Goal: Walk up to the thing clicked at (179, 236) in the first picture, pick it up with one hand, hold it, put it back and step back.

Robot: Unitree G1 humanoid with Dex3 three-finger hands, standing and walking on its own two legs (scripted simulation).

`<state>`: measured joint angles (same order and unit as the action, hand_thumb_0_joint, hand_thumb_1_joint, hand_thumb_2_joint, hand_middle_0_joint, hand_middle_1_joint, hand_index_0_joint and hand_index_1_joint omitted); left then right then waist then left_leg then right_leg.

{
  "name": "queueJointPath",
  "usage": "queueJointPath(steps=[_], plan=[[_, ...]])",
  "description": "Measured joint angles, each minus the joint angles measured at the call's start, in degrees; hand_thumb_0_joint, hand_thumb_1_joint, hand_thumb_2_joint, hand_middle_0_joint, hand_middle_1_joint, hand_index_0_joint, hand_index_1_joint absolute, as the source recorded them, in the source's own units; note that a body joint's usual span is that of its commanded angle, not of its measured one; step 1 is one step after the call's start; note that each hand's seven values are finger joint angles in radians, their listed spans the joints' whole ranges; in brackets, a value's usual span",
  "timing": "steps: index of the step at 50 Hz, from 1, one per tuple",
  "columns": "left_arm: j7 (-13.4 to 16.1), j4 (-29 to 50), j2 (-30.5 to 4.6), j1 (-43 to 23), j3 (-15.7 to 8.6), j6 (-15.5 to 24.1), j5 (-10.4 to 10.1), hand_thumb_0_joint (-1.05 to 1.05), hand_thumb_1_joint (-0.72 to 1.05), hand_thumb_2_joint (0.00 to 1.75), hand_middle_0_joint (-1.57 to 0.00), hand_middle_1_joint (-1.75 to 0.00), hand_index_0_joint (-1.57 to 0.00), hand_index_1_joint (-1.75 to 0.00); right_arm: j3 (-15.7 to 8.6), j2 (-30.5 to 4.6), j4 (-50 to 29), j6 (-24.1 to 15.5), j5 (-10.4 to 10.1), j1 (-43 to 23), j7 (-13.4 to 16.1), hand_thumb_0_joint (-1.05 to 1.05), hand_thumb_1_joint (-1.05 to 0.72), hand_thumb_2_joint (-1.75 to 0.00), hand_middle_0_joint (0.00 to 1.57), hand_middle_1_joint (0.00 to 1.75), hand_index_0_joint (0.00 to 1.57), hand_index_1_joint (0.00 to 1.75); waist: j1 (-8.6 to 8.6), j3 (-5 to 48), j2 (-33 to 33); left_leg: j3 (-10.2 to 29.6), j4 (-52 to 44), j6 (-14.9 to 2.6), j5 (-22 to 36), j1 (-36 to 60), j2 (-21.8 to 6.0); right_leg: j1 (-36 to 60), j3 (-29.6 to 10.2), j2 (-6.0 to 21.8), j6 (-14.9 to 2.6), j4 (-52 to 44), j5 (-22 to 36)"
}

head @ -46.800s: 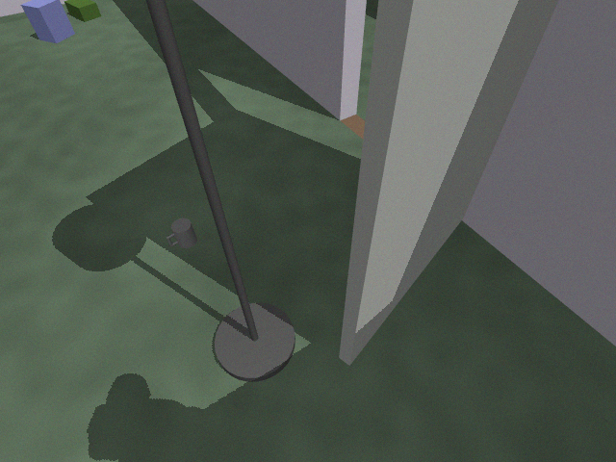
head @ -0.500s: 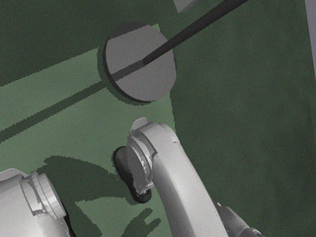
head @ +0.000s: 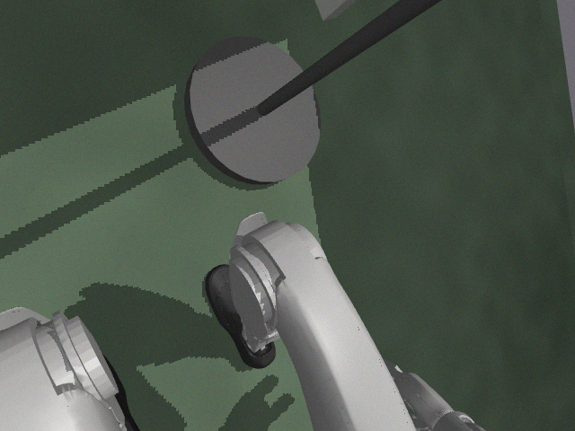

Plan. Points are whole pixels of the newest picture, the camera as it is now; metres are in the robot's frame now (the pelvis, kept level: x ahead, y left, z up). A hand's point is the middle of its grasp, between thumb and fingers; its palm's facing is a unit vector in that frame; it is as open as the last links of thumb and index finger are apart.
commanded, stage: close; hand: left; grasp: from above
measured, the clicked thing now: out of the picture +0.49 +0.35 -0.27
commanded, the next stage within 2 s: settle in 0.32 s
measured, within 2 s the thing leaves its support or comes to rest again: leaves its support in 0.86 s
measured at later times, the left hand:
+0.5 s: hand out of the picture +0.50 +0.34 -0.24, palm faces -0.43 -0.14 -0.89, open 10.9 cm
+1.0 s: hand out of the picture +0.51 +0.36 -0.20, palm faces -0.39 -0.12 -0.91, open 10.1 cm
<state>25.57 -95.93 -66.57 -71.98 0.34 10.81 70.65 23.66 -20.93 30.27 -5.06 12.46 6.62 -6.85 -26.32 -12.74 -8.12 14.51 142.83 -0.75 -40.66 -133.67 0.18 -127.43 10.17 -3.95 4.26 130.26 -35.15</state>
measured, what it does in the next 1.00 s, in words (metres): stands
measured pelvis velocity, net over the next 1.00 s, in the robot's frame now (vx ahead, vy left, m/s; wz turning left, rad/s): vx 0.01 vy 0.00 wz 0.02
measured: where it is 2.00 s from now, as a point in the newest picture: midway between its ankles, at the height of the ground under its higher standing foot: (187, 377)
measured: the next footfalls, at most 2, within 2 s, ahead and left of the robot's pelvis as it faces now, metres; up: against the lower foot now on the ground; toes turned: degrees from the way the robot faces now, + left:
none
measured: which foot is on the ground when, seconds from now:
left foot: down 0.00-1.00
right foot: down 0.00-1.00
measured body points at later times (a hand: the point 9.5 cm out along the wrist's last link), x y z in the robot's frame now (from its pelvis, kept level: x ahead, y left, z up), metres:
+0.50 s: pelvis +0.00 +0.00 +0.00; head +0.30 +0.13 +0.31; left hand +0.52 +0.35 -0.19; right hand +0.04 -0.25 -0.04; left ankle +0.06 +0.12 -0.29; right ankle +0.13 -0.12 -0.29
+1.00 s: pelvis +0.01 +0.00 +0.00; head +0.29 +0.14 +0.33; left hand +0.52 +0.36 -0.15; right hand +0.06 -0.26 -0.04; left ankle +0.06 +0.12 -0.29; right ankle +0.13 -0.12 -0.29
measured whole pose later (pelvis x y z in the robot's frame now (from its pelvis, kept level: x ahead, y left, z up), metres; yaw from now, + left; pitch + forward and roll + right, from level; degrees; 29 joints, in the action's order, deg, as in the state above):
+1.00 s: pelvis +0.01 +0.00 +0.00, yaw +1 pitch +34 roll -16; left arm 17.6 -79.1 -58.5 -64.7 -4.4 6.1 71.5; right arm 15.7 -20.3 31.3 -3.3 9.9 11.0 -8.3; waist -22.1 -6.0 -4.6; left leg 13.0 140.9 -0.4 -40.3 -135.9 1.0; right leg -129.8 9.2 -2.5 2.8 129.9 -36.2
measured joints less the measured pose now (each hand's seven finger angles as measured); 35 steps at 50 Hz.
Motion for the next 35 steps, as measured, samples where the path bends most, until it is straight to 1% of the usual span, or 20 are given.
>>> queueJointPath(steps=[7,10,17,26,32,35], plan=[[0.2,-0.4,-0.2,0.0,0.4,-0.1,-0.4,0.01,-0.30,0.84,-0.20,-1.01,-0.39,-0.98,0.1,-0.1,-0.1,0.0,0.1,-0.1,0.2,-0.01,-0.91,-0.90,0.20,0.30,0.20,0.30,-0.14,-0.3,0.0,0.0,0.0,-0.12,0.2,0.1,0.0,0.2,0.0,0.0,0.08,-0.1,0.2],[0.0,-0.1,-0.1,0.1,0.3,-0.2,-0.4,0.01,-0.30,0.84,-0.21,-1.01,-0.42,-0.98,0.1,-0.1,-0.2,-0.1,0.0,-0.1,0.3,-0.01,-0.91,-0.90,0.20,0.30,0.20,0.30,-0.13,-0.3,0.0,-0.1,0.0,-0.25,0.3,0.1,-0.1,0.2,0.0,0.0,0.15,-0.2,0.3],[0.2,-0.2,0.5,0.1,0.8,-0.3,-0.6,0.00,-0.27,0.85,-0.23,-1.00,-0.47,-0.98,0.1,0.0,-0.1,0.0,0.0,0.3,0.3,-0.01,-0.91,-0.90,0.20,0.30,0.20,0.30,0.03,0.2,0.2,-0.1,-0.2,-0.30,0.3,0.0,0.0,0.2,0.0,0.0,-0.15,-0.3,0.2],[0.6,-0.5,0.6,0.0,0.7,-0.2,-0.2,0.00,-0.24,0.86,-0.26,-1.02,-0.52,-0.99,0.0,0.2,0.0,0.0,0.0,0.3,0.3,-0.01,-0.91,-0.90,0.20,0.30,0.20,0.30,-0.05,0.5,0.2,-0.2,-0.4,-0.30,0.1,0.2,0.0,0.4,-0.1,0.1,-0.02,-0.4,0.0],[0.0,0.6,1.2,0.5,0.0,-0.6,0.3,0.00,-0.23,0.85,-0.29,-1.03,-0.53,-1.00,-0.3,0.3,-0.1,-0.1,-0.1,0.7,0.1,-0.01,-0.93,-0.91,0.20,0.30,0.20,0.30,0.18,0.9,0.2,-0.3,-0.5,-0.13,0.1,0.1,0.0,0.3,-0.1,0.3,-0.24,-0.4,-0.1],[-0.9,2.0,1.5,1.0,-1.4,-0.8,1.0,0.00,-0.22,0.85,-0.31,-1.03,-0.54,-1.00,-0.8,0.3,-0.4,-0.1,-0.2,1.1,0.1,-0.01,-0.93,-0.91,0.20,0.30,0.20,0.30,0.44,0.9,0.3,-0.3,-0.6,-0.11,0.3,0.0,0.2,0.2,-0.1,0.4,-0.27,-0.5,0.0]])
